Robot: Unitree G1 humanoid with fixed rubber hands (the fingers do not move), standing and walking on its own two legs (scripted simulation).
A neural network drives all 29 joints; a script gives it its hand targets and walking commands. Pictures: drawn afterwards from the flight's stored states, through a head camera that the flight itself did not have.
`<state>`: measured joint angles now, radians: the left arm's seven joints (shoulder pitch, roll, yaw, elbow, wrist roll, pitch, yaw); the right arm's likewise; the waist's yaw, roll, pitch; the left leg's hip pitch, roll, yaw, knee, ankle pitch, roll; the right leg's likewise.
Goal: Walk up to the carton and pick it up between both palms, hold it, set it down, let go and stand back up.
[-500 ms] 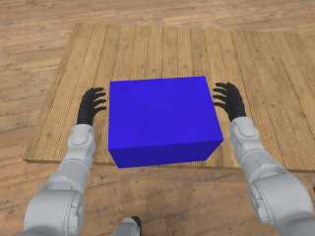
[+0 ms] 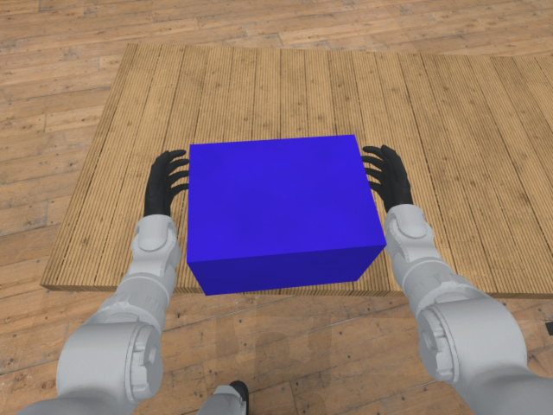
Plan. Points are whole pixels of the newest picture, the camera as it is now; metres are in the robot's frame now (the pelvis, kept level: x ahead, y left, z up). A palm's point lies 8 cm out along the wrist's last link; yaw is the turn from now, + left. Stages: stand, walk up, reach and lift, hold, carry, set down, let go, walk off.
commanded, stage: reach and lift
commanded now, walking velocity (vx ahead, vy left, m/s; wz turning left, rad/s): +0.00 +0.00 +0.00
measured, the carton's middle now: (278, 217) +0.41 +0.04 -0.03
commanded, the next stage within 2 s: none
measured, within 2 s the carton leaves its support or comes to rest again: leaves its support in 1.56 s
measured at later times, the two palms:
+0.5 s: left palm (164, 205) +0.40 +0.21 +0.01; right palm (395, 203) +0.43 -0.14 +0.02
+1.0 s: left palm (164, 205) +0.40 +0.21 +0.01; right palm (394, 203) +0.43 -0.14 +0.02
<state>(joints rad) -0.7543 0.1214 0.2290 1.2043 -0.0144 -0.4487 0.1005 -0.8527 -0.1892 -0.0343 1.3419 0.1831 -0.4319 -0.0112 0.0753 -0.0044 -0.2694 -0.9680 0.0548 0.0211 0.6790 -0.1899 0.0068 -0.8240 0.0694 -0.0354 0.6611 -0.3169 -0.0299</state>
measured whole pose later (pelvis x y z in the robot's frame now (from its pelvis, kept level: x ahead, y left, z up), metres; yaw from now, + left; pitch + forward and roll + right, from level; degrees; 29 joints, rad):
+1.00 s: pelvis +0.03 +0.00 +0.02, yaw +1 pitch +23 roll -2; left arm -0.66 0.06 0.42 1.16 0.19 -0.55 0.09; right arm -0.72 -0.07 -0.38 1.27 -0.24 -0.59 -0.02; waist 0.05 -0.02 -0.18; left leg -0.75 0.04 0.03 0.49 -0.15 0.00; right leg -0.61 0.06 -0.02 0.46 -0.26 -0.03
